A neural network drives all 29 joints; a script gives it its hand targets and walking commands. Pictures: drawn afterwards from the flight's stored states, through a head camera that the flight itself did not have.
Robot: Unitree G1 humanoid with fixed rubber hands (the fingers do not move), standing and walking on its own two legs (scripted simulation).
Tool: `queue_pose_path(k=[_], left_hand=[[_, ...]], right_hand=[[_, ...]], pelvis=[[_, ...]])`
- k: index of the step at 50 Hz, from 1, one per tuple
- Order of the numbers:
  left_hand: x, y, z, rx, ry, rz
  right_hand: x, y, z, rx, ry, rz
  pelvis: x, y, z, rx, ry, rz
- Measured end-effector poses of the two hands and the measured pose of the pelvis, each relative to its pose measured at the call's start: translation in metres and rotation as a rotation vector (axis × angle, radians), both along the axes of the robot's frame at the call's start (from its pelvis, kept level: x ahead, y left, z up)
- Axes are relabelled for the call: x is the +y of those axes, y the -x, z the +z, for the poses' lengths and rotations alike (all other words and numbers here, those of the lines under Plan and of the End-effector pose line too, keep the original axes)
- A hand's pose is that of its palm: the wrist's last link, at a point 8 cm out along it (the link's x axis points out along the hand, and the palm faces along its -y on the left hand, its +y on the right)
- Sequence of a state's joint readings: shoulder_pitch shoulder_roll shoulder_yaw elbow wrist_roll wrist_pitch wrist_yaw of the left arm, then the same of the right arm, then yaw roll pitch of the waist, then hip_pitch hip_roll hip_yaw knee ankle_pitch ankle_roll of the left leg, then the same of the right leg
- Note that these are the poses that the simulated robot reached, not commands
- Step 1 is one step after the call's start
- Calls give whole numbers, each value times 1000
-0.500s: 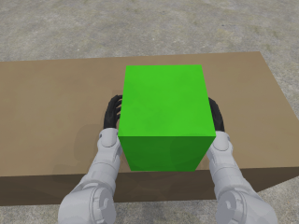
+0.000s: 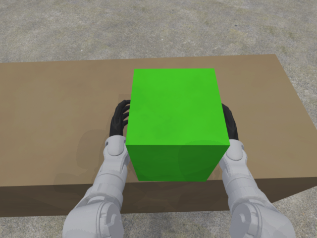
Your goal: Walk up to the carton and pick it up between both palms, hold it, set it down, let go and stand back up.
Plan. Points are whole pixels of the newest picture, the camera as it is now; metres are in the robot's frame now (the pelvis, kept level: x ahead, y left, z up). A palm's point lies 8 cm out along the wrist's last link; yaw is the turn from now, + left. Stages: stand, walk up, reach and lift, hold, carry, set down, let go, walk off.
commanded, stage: reach and lift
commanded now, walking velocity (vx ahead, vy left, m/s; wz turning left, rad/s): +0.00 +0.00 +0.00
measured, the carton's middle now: (172, 129) +0.40 -0.05 +0.00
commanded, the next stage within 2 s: none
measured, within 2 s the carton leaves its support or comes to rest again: leaves its support in 0.80 s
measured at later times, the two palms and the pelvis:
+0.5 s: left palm (118, 131) +0.40 +0.10 +0.02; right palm (228, 133) +0.37 -0.19 +0.01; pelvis +0.00 +0.00 +0.00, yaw +0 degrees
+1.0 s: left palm (111, 128) +0.39 +0.11 +0.05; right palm (227, 125) +0.38 -0.18 +0.04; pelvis -0.01 +0.00 -0.01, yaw +2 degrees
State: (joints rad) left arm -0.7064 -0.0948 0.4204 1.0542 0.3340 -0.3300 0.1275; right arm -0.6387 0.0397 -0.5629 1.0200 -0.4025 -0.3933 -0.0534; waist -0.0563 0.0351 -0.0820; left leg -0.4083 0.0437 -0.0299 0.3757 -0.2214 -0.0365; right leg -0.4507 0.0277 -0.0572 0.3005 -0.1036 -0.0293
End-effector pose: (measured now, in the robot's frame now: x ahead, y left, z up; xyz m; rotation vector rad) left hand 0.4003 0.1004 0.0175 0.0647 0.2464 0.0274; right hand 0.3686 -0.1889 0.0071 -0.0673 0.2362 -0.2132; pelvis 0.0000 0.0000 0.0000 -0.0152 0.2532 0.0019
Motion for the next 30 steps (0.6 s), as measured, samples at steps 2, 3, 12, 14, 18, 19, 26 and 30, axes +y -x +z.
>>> queue_pose_path(k=[2, 3, 12, 14, 18, 19, 26, 30], left_hand=[[0, 0, 0, 0, -2, 0], [0, 0, 0, 0, -2, 0], [0, 0, 0, 2, -1, 1], [0, 0, 0, 2, 0, 1], [0, 0, 0, 1, 4, 3], [0, 0, 0, 1, 5, 3], [1, 2, 0, -5, 10, 14], [3, 4, 1, -12, 14, 26]], right_hand=[[0, 0, 0, 0, 0, 0], [0, 0, 0, 0, 0, 0], [0, -1, 0, 3, 5, 2], [0, -1, 1, 3, 7, 2], [0, 0, 1, 1, 11, 3], [0, 0, 1, 1, 12, 3], [1, -1, 2, -8, 26, 14], [3, -3, 3, -16, 30, 25]], pelvis=[[0, 0, 0, 1, 0, 0], [0, 0, 0, 1, 0, 0], [-1, 1, 0, 6, -1, 1], [-1, 1, 0, 8, -1, 1], [-1, 2, 0, 16, 0, 2], [-1, 2, 0, 18, 0, 2], [-2, 1, -1, 38, 4, 6], [-2, 2, -2, 44, 6, 11]])
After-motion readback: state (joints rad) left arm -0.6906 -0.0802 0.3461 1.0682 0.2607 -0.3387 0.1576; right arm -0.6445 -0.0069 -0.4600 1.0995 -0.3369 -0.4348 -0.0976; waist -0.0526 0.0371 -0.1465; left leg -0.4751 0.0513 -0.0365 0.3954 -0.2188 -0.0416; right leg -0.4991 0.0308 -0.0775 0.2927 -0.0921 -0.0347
